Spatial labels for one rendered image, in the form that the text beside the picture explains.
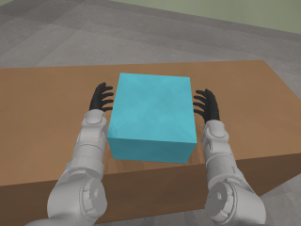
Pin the robot right forearm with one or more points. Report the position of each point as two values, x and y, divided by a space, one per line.
219 160

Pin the right robot upper arm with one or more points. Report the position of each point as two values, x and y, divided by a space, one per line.
230 205

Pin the robot left hand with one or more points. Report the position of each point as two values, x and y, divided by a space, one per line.
97 101

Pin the robot left forearm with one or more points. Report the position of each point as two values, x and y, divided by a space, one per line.
88 151

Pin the left robot upper arm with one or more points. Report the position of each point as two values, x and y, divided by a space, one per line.
78 202

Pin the carton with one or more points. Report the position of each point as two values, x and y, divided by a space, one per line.
152 119

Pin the pedestal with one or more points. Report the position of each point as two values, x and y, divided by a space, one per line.
41 113

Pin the robot right hand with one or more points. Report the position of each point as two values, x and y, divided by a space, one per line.
211 111

